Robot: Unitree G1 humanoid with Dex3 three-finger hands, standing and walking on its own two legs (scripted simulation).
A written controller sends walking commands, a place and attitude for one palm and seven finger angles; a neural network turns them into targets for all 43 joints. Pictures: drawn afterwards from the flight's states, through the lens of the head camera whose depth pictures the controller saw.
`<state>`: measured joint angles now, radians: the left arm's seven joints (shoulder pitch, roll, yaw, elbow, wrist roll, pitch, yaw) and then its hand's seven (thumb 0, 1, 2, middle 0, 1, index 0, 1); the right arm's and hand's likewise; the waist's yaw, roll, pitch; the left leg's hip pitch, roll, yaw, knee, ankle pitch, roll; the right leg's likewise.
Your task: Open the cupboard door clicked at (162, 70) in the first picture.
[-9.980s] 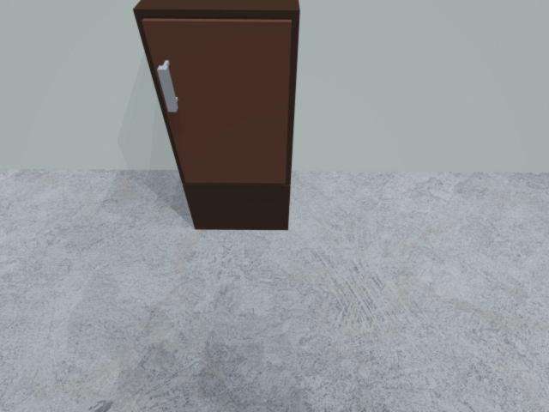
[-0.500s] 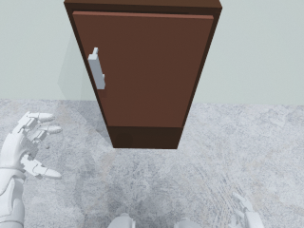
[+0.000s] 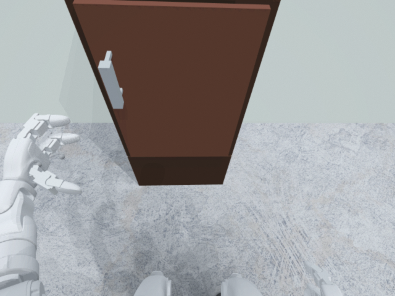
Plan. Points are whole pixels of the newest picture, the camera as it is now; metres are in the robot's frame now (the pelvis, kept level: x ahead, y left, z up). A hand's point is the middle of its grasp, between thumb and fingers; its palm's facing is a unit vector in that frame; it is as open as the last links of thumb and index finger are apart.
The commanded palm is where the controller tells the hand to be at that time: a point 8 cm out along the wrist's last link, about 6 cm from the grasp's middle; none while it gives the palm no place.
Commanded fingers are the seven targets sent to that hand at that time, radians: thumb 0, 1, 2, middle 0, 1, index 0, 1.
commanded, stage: move the hooked fingers beside the handle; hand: left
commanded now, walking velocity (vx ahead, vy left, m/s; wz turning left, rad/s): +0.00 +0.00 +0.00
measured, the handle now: (113, 80) +0.59 +0.23 +0.04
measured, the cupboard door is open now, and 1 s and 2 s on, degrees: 0 0 0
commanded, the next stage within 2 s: slide the fingers in behind the handle in 1.96 s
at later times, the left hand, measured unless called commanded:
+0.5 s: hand (74, 124) +0.44 +0.27 +0.06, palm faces +0.04 -1.00 -0.02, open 14.0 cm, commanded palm +0.42 +0.32 +0.06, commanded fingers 0.00 -0.50 0.30 -0.30 -1.20 -0.30 -1.20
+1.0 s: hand (85, 97) +0.51 +0.27 +0.06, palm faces +0.04 -1.00 -0.03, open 14.0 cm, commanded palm +0.50 +0.32 +0.05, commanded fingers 0.00 -0.50 0.30 -0.30 -1.20 -0.30 -1.20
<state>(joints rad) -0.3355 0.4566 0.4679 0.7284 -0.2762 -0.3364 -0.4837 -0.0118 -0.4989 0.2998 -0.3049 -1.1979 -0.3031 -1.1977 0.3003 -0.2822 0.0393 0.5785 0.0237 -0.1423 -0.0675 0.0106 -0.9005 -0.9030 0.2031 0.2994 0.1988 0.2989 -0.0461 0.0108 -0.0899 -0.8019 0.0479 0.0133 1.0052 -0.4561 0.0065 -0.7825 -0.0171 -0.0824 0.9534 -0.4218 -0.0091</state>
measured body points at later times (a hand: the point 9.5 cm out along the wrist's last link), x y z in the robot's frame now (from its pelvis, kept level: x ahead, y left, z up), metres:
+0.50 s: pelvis +0.00 +0.01 -0.01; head +0.11 +0.03 +0.43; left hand +0.43 +0.33 +0.06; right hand +0.05 -0.26 -0.11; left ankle +0.02 +0.11 -0.68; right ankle +0.02 -0.12 -0.68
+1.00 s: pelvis +0.00 +0.01 -0.02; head +0.15 +0.04 +0.40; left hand +0.51 +0.32 +0.06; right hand -0.01 -0.26 -0.12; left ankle +0.02 +0.11 -0.68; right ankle +0.02 -0.12 -0.68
